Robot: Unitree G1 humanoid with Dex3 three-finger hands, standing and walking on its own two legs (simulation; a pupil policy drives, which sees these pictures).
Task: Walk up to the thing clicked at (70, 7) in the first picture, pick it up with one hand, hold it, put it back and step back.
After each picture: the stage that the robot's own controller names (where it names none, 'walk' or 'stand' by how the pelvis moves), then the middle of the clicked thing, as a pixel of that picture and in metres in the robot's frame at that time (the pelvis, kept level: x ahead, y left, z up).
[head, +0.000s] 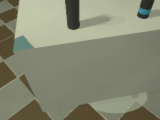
stand; (72, 5) +0.76 +0.07 +0.08
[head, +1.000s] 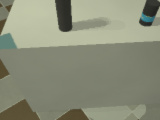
rise first; (63, 5) +0.69 +0.14 +0.10
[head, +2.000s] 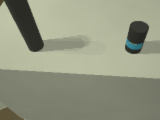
stand; (26, 24) +0.54 +0.26 +0.10
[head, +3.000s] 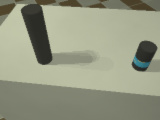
stand; (39, 37) +0.52 +0.20 +0.08
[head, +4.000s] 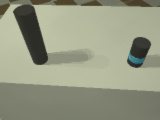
stand; (33, 38) +0.52 +0.21 +0.08
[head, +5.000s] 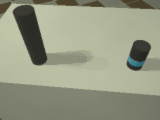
stand; (32, 38) +0.51 +0.22 +0.07
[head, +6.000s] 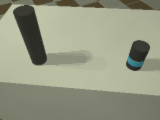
stand; (32, 38) +0.52 +0.22 +0.07
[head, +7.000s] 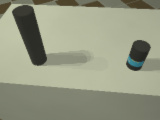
rise first; (32, 39) +0.51 +0.22 +0.07
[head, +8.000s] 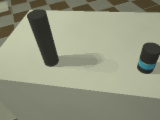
rise first; (45, 41) +0.52 +0.21 +0.08
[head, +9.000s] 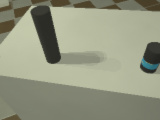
go down; (47, 37) +0.52 +0.20 +0.08
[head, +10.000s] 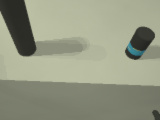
go down; (19, 25) +0.51 +0.19 +0.10
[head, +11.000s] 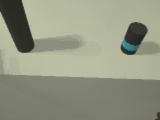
go down; (17, 22) +0.53 +0.20 +0.11
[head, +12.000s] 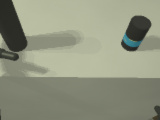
close in; (5, 18) +0.51 +0.21 +0.13
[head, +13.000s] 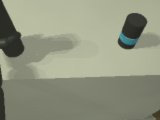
lift; out of the picture +0.49 +0.22 +0.13
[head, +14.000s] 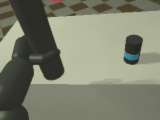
lift; (41, 40) +0.36 +0.12 +0.24
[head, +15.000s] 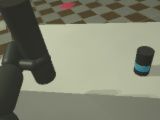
hold; (32, 46) +0.34 +0.16 +0.25
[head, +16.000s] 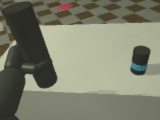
hold; (34, 50) +0.34 +0.15 +0.23
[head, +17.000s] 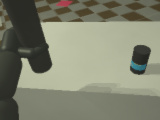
crouch; (30, 35) +0.37 +0.16 +0.26
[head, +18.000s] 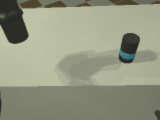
crouch; (3, 1) +0.49 +0.20 +0.27
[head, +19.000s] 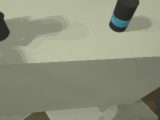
lower; out of the picture +0.54 +0.22 +0.15
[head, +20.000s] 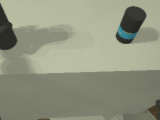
lower; out of the picture +0.51 +0.22 +0.14
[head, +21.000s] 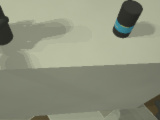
lower; out of the picture +0.53 +0.22 +0.15
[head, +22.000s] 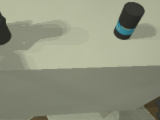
lower; out of the picture +0.52 +0.23 +0.15
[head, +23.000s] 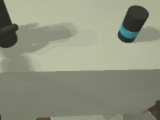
open; out of the picture +0.52 +0.22 +0.14
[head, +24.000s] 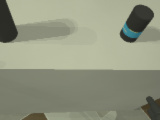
sink last; out of the picture +0.51 +0.21 +0.14
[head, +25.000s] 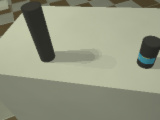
sink last; (40, 35) +0.52 +0.23 +0.11
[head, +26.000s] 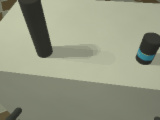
stand; (38, 29) +0.52 +0.21 +0.11
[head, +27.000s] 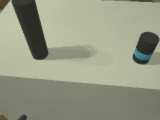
stand; (33, 31) +0.51 +0.21 +0.11
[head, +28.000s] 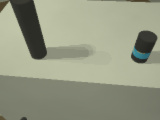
stand; (31, 30) +0.52 +0.21 +0.12
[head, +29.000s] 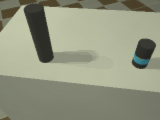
stand; (40, 36) +0.54 +0.20 +0.09
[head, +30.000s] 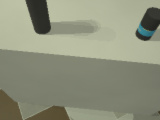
walk; (36, 3) +0.58 +0.17 +0.10
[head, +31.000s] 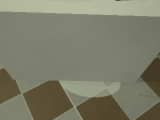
walk; out of the picture +0.80 +0.28 +0.10
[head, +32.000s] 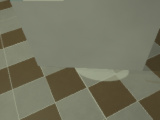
stand; out of the picture +1.15 +0.24 +0.10
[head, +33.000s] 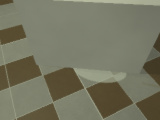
stand; out of the picture +1.15 +0.18 +0.08
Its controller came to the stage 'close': yes
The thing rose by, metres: 0.21
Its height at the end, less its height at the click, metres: +0.00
